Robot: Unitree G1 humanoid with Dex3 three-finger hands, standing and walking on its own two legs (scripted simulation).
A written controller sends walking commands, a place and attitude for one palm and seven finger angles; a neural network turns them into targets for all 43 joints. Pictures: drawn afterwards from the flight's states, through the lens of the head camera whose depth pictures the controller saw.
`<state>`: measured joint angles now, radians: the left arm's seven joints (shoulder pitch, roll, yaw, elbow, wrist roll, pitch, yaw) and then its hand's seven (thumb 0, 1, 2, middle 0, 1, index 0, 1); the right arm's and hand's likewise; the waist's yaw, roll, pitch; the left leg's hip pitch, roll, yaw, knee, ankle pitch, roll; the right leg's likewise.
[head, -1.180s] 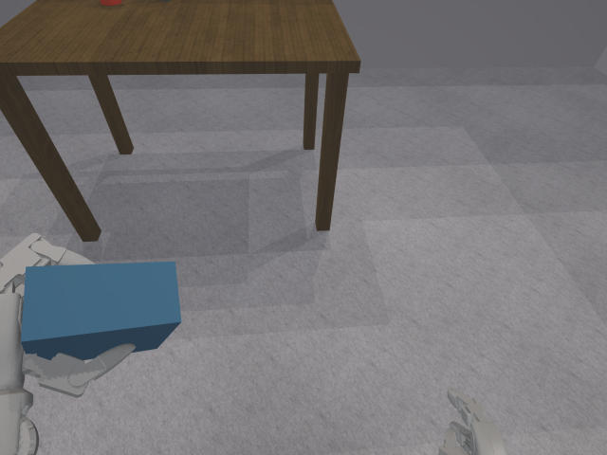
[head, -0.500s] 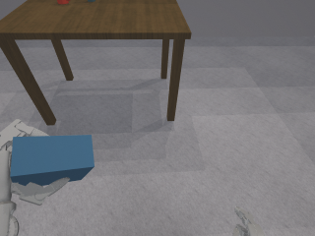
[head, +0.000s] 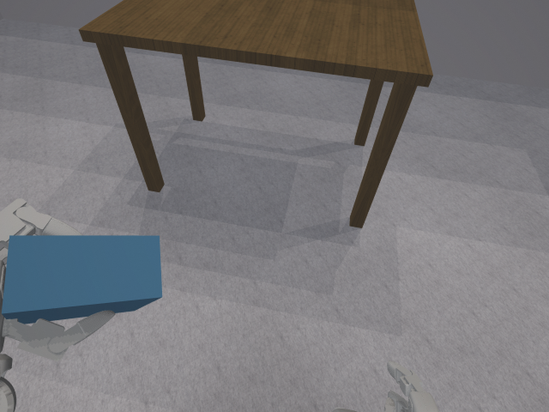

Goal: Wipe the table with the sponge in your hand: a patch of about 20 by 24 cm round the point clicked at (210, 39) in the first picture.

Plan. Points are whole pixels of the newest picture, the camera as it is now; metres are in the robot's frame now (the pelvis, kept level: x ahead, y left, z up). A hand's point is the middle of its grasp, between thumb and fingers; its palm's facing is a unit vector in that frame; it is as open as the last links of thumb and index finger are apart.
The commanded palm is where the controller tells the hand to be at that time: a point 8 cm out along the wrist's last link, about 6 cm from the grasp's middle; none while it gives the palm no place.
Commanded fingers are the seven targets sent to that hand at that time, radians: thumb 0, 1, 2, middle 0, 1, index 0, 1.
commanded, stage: walk to a spot facing it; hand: left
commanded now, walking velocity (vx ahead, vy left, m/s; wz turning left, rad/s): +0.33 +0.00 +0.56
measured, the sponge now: (106, 279) +0.22 +0.20 +0.16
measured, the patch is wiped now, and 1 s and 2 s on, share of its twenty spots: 0.00 0.00 0.00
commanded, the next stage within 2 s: none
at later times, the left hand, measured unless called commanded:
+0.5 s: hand (131, 234) +0.27 +0.18 +0.18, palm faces +0.57 -0.59 -0.57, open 10.5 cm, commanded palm +0.19 +0.21 +0.17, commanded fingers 0.00 0.10 1.30 -1.20 -1.60 -1.20 -1.60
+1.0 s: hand (142, 179) +0.34 +0.19 +0.19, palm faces +0.74 -0.47 -0.49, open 10.5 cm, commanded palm +0.29 +0.21 +0.17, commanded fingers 0.00 0.10 1.30 -1.20 -1.60 -1.20 -1.60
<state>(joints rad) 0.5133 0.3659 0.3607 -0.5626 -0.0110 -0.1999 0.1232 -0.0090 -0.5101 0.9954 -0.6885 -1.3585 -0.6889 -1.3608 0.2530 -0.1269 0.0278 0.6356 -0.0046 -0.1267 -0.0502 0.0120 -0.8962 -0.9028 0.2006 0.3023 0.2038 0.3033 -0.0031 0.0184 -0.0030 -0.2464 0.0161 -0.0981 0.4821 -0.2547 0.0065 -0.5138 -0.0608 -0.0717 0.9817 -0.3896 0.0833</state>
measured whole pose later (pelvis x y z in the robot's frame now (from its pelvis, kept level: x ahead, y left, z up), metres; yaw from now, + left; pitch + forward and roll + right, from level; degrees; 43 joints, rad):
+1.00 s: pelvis +0.29 -0.11 +0.00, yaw +31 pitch +1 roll -3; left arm 0.57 0.38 0.42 -0.62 -0.03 -0.23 0.12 -0.01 -0.51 1.00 -0.69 -1.36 -0.69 -1.36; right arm 0.28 -0.16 -0.01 0.59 0.02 -0.11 -0.04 0.01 -0.90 -0.90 0.20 0.30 0.20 0.30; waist 0.02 0.06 0.02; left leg -0.26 0.10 -0.04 0.52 -0.28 -0.02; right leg -0.50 -0.14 -0.10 0.80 -0.34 0.10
